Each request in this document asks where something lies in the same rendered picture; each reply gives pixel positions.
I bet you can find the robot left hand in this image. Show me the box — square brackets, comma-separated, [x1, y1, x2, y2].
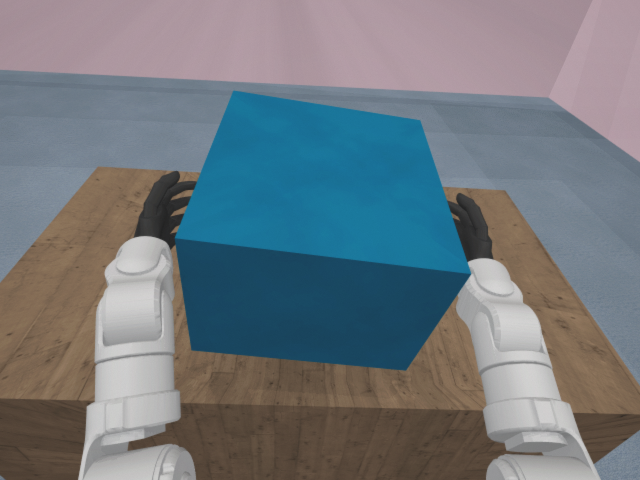
[134, 171, 197, 250]

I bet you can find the robot left upper arm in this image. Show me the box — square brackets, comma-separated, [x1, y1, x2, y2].
[83, 444, 196, 480]

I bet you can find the robot right hand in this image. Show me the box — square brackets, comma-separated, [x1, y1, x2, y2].
[447, 193, 494, 262]

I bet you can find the robot right upper arm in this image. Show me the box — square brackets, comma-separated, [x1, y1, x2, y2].
[486, 454, 598, 480]

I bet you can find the left robot forearm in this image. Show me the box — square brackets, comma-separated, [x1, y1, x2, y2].
[78, 236, 181, 480]

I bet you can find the pedestal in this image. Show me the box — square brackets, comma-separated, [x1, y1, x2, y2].
[0, 166, 640, 480]

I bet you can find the right robot forearm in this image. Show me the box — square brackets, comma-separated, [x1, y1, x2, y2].
[456, 258, 601, 480]

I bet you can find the carton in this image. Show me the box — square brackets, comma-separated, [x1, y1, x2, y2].
[175, 91, 471, 371]

